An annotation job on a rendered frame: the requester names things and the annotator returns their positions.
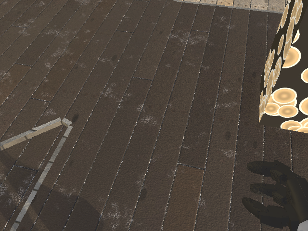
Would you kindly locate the right robot forearm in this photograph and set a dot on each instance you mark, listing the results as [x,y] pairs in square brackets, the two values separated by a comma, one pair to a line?
[303,226]

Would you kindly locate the robot right hand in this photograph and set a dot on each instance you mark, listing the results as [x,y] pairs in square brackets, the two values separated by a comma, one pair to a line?
[293,198]

